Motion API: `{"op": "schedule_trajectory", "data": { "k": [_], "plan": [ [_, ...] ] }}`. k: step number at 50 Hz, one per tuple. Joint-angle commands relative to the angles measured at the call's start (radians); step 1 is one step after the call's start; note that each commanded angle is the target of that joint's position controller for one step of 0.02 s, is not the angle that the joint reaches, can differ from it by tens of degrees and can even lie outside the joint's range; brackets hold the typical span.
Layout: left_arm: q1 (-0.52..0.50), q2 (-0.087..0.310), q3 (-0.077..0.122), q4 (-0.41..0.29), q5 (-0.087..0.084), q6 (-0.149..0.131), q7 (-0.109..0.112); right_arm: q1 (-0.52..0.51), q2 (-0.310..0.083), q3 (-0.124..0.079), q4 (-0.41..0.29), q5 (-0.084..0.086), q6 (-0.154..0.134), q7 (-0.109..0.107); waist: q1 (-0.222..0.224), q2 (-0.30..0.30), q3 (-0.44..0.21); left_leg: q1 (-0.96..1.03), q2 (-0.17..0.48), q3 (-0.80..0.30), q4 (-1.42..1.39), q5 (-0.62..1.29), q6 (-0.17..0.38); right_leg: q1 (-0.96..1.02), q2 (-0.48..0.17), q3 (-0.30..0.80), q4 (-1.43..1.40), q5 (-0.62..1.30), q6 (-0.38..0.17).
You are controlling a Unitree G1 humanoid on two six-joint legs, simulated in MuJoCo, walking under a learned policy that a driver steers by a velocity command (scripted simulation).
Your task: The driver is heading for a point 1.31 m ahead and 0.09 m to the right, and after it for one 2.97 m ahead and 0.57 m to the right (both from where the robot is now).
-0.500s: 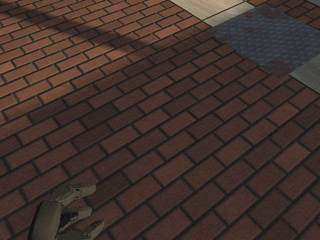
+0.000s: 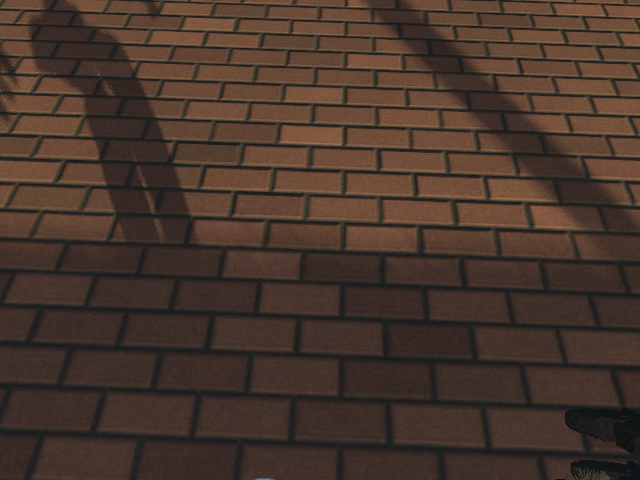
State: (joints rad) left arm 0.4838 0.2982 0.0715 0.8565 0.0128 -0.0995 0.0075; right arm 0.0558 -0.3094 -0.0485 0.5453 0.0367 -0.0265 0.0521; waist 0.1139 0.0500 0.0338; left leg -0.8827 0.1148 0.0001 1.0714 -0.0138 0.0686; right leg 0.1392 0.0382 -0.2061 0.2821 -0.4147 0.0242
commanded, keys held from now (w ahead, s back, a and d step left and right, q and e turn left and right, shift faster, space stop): w+q+shift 0.06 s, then w+shift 0.16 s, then w+e+shift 0.78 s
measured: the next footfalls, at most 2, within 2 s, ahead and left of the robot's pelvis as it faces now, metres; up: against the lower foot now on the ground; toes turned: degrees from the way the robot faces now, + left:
left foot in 0.14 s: +0.31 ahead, +0.08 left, +0.00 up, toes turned +11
right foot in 0.60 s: +0.80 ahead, -0.02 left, +0.00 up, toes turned +1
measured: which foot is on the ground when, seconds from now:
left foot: up 0.00-0.12, down 0.14-0.62, up 0.64-1.00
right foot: down 0.00-0.14, up 0.16-0.58, down 0.60-1.00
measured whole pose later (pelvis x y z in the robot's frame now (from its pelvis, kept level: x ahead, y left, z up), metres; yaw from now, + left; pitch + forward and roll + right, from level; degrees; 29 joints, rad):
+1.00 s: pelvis +0.95 +0.04 +0.00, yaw -20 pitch +2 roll +0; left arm 0.43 0.28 0.06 0.75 -0.05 -0.06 0.01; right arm -0.03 -0.27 -0.01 0.53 0.02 -0.14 0.00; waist 0.12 0.02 0.02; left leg -0.57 0.01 -0.17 0.47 0.04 -0.06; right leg 0.02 0.15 0.34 0.46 -0.47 -0.11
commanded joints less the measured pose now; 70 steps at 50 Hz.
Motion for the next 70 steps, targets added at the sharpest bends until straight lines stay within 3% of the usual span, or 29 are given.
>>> {"op": "schedule_trajectory", "data": {
  "k": [1,5,6,7,8,9,11,14,18,25,27,29,30,31,32,33,34,36,39,42,48,51,52,53,54,55,57,60,70],
  "plan": [
    [-0.103,0.159,0.015,-0.075,0.002,-0.018,0.012,-0.125,-0.014,0.005,-0.088,0.005,-0.027,0.03,-0.056,-0.055,0.125,0.142,-0.055,0.112,-0.217,0.082,0.045,-0.151,-0.228,0.014,-0.102,0.837,-0.028],
    [-0.11,0.263,0.035,-0.081,-0.004,0.013,0.04,0.153,-0.121,-0.06,-0.033,0.012,-0.015,0.028,-0.265,-0.228,-0.075,0.623,-0.206,0.18,-0.255,-0.109,0.125,-0.131,-0.301,0.006,0.345,1.683,-0.051],
    [-0.192,0.249,0.03,-0.11,-0.008,0.01,0.033,0.434,-0.182,-0.099,0.047,0.009,-0.006,0.012,-0.41,-0.195,-0.172,0.974,-0.176,0.086,-0.398,-0.016,0.186,-0.303,-0.274,0.019,0.648,1.571,-0.064],
    [-0.204,0.127,-0.003,-0.123,0.001,-0.009,0.023,0.525,-0.192,-0.095,0.12,0.008,0.001,-0.013,-0.382,0.028,-0.154,1.215,-0.066,-0.108,-0.428,-0.017,0.214,-0.602,-0.107,0.04,1.083,0.347,-0.059],
    [-0.022,0.004,-0.05,-0.186,-0.025,-0.055,0.002,0.408,-0.238,-0.081,0.064,-0.029,-0.022,-0.012,-0.171,0.293,-0.354,1.433,0.135,-0.65,-0.533,-0.178,0.394,-0.898,-0.01,0.237,1.367,-0.157,-0.063],
    [-0.129,0.116,-0.031,-0.194,-0.061,-0.088,-0.009,0.453,-0.161,-0.079,0.077,-0.039,-0.031,-0.016,-0.266,0.129,-0.409,1.388,0.179,-0.82,-0.77,-0.525,0.386,-0.97,-0.045,0.352,1.321,-0.023,-0.09],
    [-0.266,0.103,-0.032,-0.224,-0.075,-0.085,0.002,0.329,-0.115,-0.058,0.089,-0.035,-0.064,-0.008,-0.172,-0.154,-0.083,0.992,0.147,-0.683,-0.857,-0.497,0.306,-0.962,-0.122,0.329,1.163,0.085,-0.091],
    [-0.143,0.077,-0.027,-0.151,-0.057,-0.004,-0.005,0.186,-0.009,-0.02,0.095,-0.05,-0.084,-0.009,-0.048,-0.083,0.008,0.635,0.062,-0.371,-0.875,-0.323,0.237,-0.8,-0.224,0.325,1.052,0.154,-0.058],
    [-0.302,0.026,-0.047,-0.198,-0.036,0.026,0.001,0.246,-0.038,-0.023,0.154,-0.053,-0.111,-0.026,-0.107,-0.037,0.101,0.51,-0.008,-0.068,-0.934,-0.087,0.16,-0.867,-0.215,0.293,0.83,0.389,-0.015],
    [-0.524,0.02,-0.048,-0.251,-0.054,-0.018,-0.075,0.367,-0.09,-0.019,0.222,-0.047,-0.109,-0.057,-0.205,-0.027,0.111,0.867,0.023,0.122,-0.944,0.265,0.01,-0.818,-0.088,0.142,0.309,0.743,-0.087],
    [-0.491,0.068,-0.026,-0.26,-0.059,-0.019,-0.093,0.356,-0.136,-0.028,0.22,-0.069,-0.082,-0.071,-0.159,0.036,0.027,1.043,0.047,0.149,-0.817,0.771,-0.031,-0.765,0.008,0.055,0.31,0.617,-0.123],
    [-0.225,0.144,0.012,-0.221,-0.069,0.012,-0.084,0.281,-0.186,-0.043,0.199,-0.09,-0.05,-0.09,0.012,0.145,-0.113,1.07,0.087,0.153,-0.477,1.229,-0.05,-0.532,0.061,0.038,0.403,0.408,-0.171],
    [0.052,0.208,0.041,-0.153,-0.063,0.032,-0.069,0.185,-0.202,-0.047,0.17,-0.088,-0.044,-0.091,0.157,0.128,-0.212,0.9,0.078,0.147,-0.157,1.207,-0.045,-0.211,0.029,0.125,0.4,0.398,-0.213],
    [0.169,0.246,0.045,-0.111,-0.057,0.058,-0.048,0.178,-0.096,-0.017,0.151,-0.089,-0.067,-0.074,0.16,-0.129,-0.24,0.573,-0.061,0.129,0.293,0.299,-0.055,0.069,-0.047,0.277,0.458,0.301,-0.258],
    [0.08,0.269,0.045,-0.137,-0.028,0.036,-0.052,0.339,0.054,0.033,0.082,-0.034,-0.109,-0.042,-0.03,-0.483,-0.36,0.097,-0.234,-0.064,0.641,-0.56,-0.109,0.356,-0.271,0.927,0.226,-0.138,-0.505],
    [0.07,0.175,0.035,-0.167,-0.018,0.032,-0.042,0.227,-0.063,0.025,0.061,-0.01,-0.148,-0.025,0.05,-0.266,-0.389,0.046,-0.192,-0.172,0.565,-0.425,-0.023,0.336,-0.285,1.126,-0.018,-0.389,-0.447],
    [0.031,0.131,0.021,-0.171,-0.004,0.019,-0.042,0.111,-0.088,0.017,0.024,0.007,-0.16,-0.023,0.022,-0.126,-0.22,0.036,-0.151,-0.166,0.454,-0.357,0.015,0.169,-0.265,1.057,-0.058,-0.328,-0.375],
    [-0.103,0.116,0.015,-0.202,-0.011,-0.001,-0.053,0.105,-0.058,0.022,0.025,-0.036,-0.159,-0.038,-0.1,0.064,-0.077,0.155,-0.093,-0.173,0.281,-0.31,0.004,-0.166,-0.192,0.915,-0.058,-0.099,-0.368],
    [-0.183,0.098,0.009,-0.225,-0.033,0.005,-0.038,0.144,-0.073,0.011,0.037,-0.054,-0.122,-0.052,-0.169,-0.001,0.013,0.242,-0.042,-0.147,0.101,-0.296,-0.061,-0.399,-0.089,0.71,-0.082,0.126,-0.366],
    [-0.165,0.103,0.009,-0.209,-0.048,0.009,-0.009,-0.037,-0.026,0.029,-0.036,-0.075,-0.116,-0.059,-0.114,-0.039,0.083,0.369,-0.076,-0.061,-0.221,-0.085,-0.119,-0.612,-0.001,0.566,-0.087,0.278,-0.327],
    [-0.086,0.114,0.028,-0.16,-0.071,0.028,0.011,-0.144,-0.081,-0.01,-0.083,-0.003,-0.125,-0.058,-0.045,-0.155,0.01,0.575,-0.136,-0.125,-0.601,0.113,-0.146,-0.438,-0.025,0.67,0.036,0.178,-0.219],
    [-0.149,0.105,0.022,-0.18,-0.024,0.044,0.0,0.219,-0.163,-0.064,-0.015,0.01,-0.133,-0.066,-0.258,-0.178,-0.236,0.924,-0.083,-0.104,-0.527,-0.049,-0.073,-0.346,-0.019,0.604,0.478,0.568,-0.138],
    [-0.136,0.003,-0.014,-0.209,0.015,0.041,-0.008,0.459,-0.21,-0.069,0.026,-0.003,-0.121,-0.074,-0.315,-0.033,-0.408,1.242,0.082,-0.313,-0.474,-0.301,-0.024,-0.526,0.016,0.517,0.837,0.301,-0.123],
    [0.06,-0.069,-0.045,-0.242,-0.072,0.022,-0.015,0.457,-0.282,-0.078,0.072,-0.042,-0.121,-0.047,-0.165,0.534,-0.497,1.425,0.315,-0.998,-0.752,-0.749,0.179,-0.876,0.092,0.417,1.149,-0.105,-0.082],
    [0.026,0.017,-0.042,-0.192,-0.095,0.028,-0.003,0.394,-0.16,-0.062,0.045,-0.039,-0.114,-0.043,-0.215,0.362,-0.351,1.331,0.28,-1.027,-0.812,-0.944,0.163,-0.991,-0.013,0.401,1.222,-0.013,-0.089],
    [-0.116,0.068,-0.034,-0.209,-0.07,0.029,-0.007,0.363,-0.09,-0.047,0.055,-0.036,-0.102,-0.048,-0.243,0.186,-0.203,1.207,0.225,-0.817,-0.797,-0.789,0.131,-1.015,-0.037,0.364,1.217,0.045,-0.094],
    [-0.313,0.054,-0.033,-0.263,-0.023,0.015,-0.012,0.333,-0.086,-0.043,0.098,-0.056,-0.096,-0.039,-0.222,-0.053,-0.047,0.966,0.134,-0.551,-0.794,-0.416,0.113,-0.965,-0.08,0.346,1.093,0.09,-0.105],
    [-0.307,0.005,-0.042,-0.272,-0.052,0.027,-0.03,0.319,0.011,-0.009,0.153,-0.039,-0.103,-0.022,-0.141,0.028,-0.004,0.835,0.089,-0.393,-0.843,-0.277,0.12,-0.903,-0.119,0.352,0.962,0.082,-0.117],
    [-0.656,0.01,-0.063,-0.377,-0.032,-0.013,-0.076,0.471,-0.099,-0.007,0.278,-0.007,-0.094,-0.046,-0.194,-0.026,0.125,0.812,0.073,-0.059,-1.026,0.164,0.09,-0.745,-0.07,0.161,0.348,0.53,-0.099]
  ]
}}
Velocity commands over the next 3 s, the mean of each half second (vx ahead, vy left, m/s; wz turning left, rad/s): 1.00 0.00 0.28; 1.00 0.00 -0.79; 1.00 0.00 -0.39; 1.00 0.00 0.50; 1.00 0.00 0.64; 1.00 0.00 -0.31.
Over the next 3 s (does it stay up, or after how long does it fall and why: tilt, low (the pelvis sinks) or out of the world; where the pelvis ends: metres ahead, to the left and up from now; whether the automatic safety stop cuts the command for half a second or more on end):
stays up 2.69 -0.41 0.01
